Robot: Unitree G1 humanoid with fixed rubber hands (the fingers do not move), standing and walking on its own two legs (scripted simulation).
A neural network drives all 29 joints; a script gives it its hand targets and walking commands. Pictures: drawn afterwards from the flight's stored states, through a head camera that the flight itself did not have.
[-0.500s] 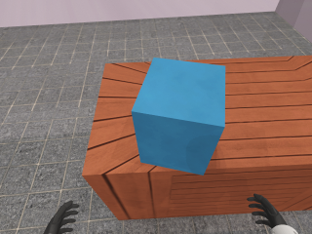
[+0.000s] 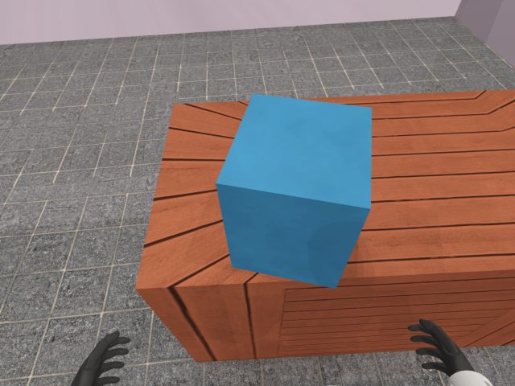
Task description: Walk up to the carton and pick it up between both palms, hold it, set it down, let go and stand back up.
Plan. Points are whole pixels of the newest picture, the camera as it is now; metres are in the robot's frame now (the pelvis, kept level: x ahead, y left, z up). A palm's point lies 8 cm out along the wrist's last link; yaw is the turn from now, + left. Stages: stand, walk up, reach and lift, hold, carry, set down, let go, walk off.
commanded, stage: stand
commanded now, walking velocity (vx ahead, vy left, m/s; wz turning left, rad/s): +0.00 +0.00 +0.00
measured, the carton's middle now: (295, 194) +0.42 -0.05 +0.03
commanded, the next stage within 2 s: walk up in 1.78 s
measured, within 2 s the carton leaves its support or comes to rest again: neither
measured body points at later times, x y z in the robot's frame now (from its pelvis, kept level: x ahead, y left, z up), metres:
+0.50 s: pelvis -0.01 +0.00 +0.00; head +0.00 +0.00 +0.45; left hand +0.15 +0.29 -0.08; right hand +0.15 -0.28 -0.08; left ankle +0.00 +0.12 -0.72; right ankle +0.00 -0.13 -0.72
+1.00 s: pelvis -0.03 -0.01 +0.00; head -0.02 -0.02 +0.45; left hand +0.12 +0.29 -0.08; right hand +0.13 -0.29 -0.08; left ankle +0.00 +0.11 -0.72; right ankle +0.00 -0.13 -0.72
